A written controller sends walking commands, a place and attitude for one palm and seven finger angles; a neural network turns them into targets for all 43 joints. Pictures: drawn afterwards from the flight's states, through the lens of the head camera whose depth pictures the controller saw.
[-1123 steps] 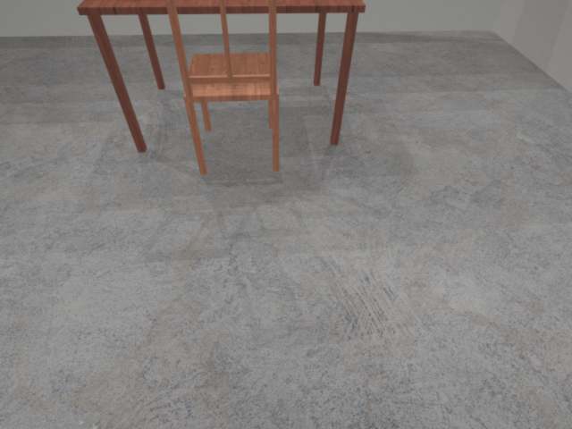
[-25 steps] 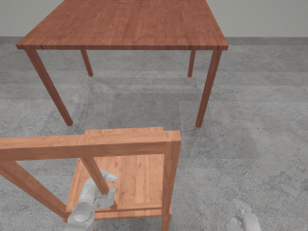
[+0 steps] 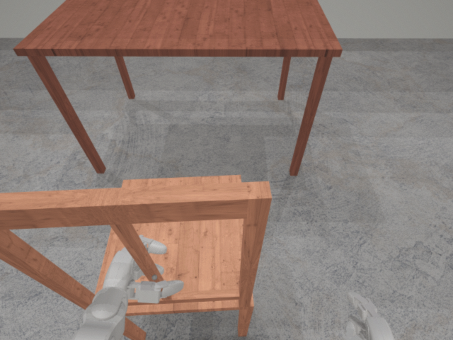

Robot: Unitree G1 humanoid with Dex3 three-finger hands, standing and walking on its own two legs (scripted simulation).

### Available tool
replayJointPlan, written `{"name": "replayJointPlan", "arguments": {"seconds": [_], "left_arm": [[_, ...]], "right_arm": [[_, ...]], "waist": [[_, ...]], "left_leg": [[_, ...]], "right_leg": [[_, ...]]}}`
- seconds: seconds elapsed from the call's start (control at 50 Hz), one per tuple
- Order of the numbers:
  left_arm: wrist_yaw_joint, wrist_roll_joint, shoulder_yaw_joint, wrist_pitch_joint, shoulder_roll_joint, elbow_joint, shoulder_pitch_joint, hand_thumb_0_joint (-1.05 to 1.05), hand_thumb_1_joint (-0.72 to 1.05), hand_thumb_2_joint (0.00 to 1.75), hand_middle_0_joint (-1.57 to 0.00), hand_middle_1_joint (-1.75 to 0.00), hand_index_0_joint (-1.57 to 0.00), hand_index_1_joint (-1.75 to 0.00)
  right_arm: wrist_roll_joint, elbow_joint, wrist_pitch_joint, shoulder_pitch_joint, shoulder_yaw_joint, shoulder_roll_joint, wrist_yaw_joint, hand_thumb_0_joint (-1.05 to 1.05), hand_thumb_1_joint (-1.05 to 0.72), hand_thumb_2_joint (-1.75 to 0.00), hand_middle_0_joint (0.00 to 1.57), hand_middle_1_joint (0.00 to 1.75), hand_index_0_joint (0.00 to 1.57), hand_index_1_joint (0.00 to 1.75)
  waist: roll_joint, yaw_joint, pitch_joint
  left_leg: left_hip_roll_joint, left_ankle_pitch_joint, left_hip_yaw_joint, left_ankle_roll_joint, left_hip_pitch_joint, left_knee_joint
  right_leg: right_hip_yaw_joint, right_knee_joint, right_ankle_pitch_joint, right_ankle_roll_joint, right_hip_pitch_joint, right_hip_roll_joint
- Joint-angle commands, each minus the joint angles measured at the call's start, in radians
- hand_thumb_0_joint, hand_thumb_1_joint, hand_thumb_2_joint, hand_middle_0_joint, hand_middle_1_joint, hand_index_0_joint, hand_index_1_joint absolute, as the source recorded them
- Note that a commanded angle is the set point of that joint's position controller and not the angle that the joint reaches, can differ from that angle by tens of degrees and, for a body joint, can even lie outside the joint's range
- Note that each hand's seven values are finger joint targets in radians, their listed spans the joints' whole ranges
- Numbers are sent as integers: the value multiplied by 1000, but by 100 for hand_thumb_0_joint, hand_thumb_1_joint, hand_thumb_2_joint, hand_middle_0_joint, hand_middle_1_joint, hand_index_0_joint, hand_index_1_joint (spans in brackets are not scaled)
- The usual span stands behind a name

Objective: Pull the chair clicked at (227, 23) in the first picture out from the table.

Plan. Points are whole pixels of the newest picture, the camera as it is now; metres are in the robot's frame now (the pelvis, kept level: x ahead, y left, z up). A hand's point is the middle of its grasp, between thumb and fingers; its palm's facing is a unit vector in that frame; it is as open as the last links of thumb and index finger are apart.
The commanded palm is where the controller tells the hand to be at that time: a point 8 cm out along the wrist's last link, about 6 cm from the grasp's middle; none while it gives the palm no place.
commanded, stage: open the thumb and straighten the fingers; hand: left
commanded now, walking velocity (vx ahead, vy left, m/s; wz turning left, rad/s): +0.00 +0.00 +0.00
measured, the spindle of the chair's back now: (148, 267) +0.26 +0.15 -0.03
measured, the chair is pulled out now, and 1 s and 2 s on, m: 0.60 0.60 0.60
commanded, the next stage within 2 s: draw the fingers out of the gap in 0.44 s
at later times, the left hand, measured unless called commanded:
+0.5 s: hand (153, 283) +0.23 +0.14 -0.04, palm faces -0.01 -0.98 -0.19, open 17.3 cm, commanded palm +0.22 +0.19 -0.02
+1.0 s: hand (145, 329) +0.16 +0.14 -0.05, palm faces +0.03 -0.98 -0.20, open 17.5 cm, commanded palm +0.13 +0.19 -0.02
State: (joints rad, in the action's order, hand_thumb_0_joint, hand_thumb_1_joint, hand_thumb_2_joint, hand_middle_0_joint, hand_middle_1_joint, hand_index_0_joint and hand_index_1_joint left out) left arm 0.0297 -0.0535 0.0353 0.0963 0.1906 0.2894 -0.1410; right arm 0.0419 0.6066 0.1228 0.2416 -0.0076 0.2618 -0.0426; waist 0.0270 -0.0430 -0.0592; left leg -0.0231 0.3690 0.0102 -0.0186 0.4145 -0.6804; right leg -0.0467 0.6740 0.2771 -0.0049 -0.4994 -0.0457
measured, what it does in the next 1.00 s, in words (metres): stands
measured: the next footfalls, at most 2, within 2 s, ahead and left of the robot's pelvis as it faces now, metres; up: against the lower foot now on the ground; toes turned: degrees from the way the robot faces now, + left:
none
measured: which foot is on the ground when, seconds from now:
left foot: down 0.00-1.00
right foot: down 0.00-1.00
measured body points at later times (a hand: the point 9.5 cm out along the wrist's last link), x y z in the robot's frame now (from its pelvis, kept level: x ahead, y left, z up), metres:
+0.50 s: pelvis +0.02 +0.00 -0.02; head +0.05 -0.02 +0.43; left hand +0.23 +0.20 -0.03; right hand +0.19 -0.24 -0.10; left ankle -0.02 +0.13 -0.72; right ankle +0.04 -0.12 -0.72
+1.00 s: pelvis +0.02 +0.00 -0.03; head +0.04 -0.02 +0.42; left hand +0.16 +0.20 -0.03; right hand +0.21 -0.23 -0.10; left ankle -0.02 +0.13 -0.72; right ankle +0.04 -0.12 -0.72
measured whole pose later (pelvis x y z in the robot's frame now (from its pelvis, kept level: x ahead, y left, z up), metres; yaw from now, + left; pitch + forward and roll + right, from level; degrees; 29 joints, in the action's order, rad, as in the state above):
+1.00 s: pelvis +0.02 +0.00 -0.03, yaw +3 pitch +10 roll -1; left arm 0.04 -0.01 0.11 0.24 0.20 -0.25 -0.61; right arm 0.03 0.49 0.22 0.26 -0.02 0.23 -0.12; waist 0.06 0.00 -0.14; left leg -0.01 0.52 -0.05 -0.02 0.61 -0.96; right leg -0.10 0.93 0.44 0.00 -0.66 -0.07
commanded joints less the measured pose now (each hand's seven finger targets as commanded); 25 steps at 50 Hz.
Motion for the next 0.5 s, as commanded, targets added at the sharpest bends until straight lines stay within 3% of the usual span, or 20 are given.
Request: {"name": "replayJointPlan", "arguments": {"seconds": [0.0,0.08,0.12,0.16,0.2,0.22,0.24,0.28,0.32,0.36,0.44,0.48], "left_arm": [[7,-6,-64,5,95,-223,92,0,-55,20,-35,-101,-35,-101],[-2,-4,-30,34,69,-281,121,0,-55,20,-25,-73,-25,-73],[-2,-6,-69,43,112,-300,134,0,-55,20,-20,-58,-20,-58],[-9,-4,-50,49,92,-319,95,0,-55,20,-15,-43,-15,-43],[-13,-5,-77,57,119,-347,50,0,-55,20,-10,-29,-10,-29],[-14,-4,-81,64,129,-352,57,0,-55,20,-7,-22,-7,-22],[-15,0,-65,65,120,-381,70,0,-55,20,-5,-14,-5,-14],[-16,3,-34,77,91,-397,40,0,-55,20,0,0,0,0],[-12,5,-42,86,100,-419,13,0,-55,20,0,0,0,0],[-8,7,-4,93,67,-442,-6,0,-55,20,0,0,0,0],[5,13,-32,102,99,-489,-56,0,-55,20,0,0,0,0],[11,20,-20,106,92,-499,-75,0,-55,20,0,0,0,0]], "right_arm": [[-6,-171,83,-77,32,119,-14,0,-90,-90,20,30,20,30],[-7,-184,103,-67,30,121,-26,0,-90,-90,20,30,20,30],[-10,-181,111,-53,32,128,-35,0,-90,-90,20,30,20,30],[-11,-188,119,-48,28,121,-37,0,-90,-90,20,30,20,30],[-11,-197,123,-45,27,121,-39,0,-90,-90,20,30,20,30],[-11,-197,123,-43,26,126,-43,0,-90,-90,20,30,20,30],[-10,-199,126,-44,24,123,-44,0,-90,-90,20,30,20,30],[-11,-204,131,-36,23,121,-44,0,-90,-90,20,30,20,30],[-13,-209,136,-38,24,121,-48,0,-90,-90,20,30,20,30],[-15,-214,140,-33,21,118,-48,0,-90,-90,20,30,20,30],[-17,-219,142,-22,25,118,-53,0,-90,-90,20,30,20,30],[-16,-223,139,-26,21,116,-53,0,-90,-90,20,30,20,30]], "waist": [[-63,14,-200],[-44,2,-204],[-50,2,-218],[-36,4,-223],[-40,16,-231],[-47,10,-227],[-26,5,-226],[-42,-2,-225],[-5,5,-221],[-33,-1,-230],[-36,9,-252],[-48,6,-225]], "left_leg": [[9,-126,-12,27,78,69],[13,-121,-13,30,82,35],[15,-130,-18,29,90,17],[17,-145,-14,30,91,4],[18,-153,-15,30,102,-6],[18,-153,-19,30,108,-8],[19,-156,-19,30,103,-12],[17,-174,-23,32,96,-25],[18,-184,-27,28,95,-31],[18,-193,-29,31,94,-40],[22,-220,-27,30,101,-60],[20,-207,-32,29,118,-62]], "right_leg": [[2,-45,-91,16,147,-2],[-4,-21,-77,11,103,-3],[-1,-11,-90,12,106,-3],[-4,3,-109,9,102,-6],[-2,10,-119,10,114,-8],[-4,11,-121,12,114,-7],[-4,17,-124,10,104,-9],[-12,26,-141,8,90,-7],[-17,33,-144,13,84,-8],[-23,44,-157,9,78,-9],[-20,59,-201,11,93,-13],[-26,65,-183,12,75,-11]]}}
